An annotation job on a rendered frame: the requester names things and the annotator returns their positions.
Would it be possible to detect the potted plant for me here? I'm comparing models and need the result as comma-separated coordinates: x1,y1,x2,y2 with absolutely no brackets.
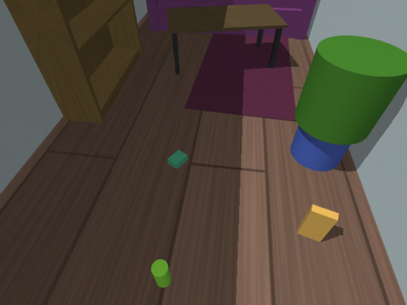
291,36,407,172

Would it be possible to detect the sofa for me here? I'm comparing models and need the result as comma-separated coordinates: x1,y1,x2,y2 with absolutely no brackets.
146,0,317,40

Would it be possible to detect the bookshelf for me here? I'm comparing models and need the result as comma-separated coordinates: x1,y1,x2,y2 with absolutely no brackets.
4,0,142,123

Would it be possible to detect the coffee table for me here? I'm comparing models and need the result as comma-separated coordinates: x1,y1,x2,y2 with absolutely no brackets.
167,4,288,74

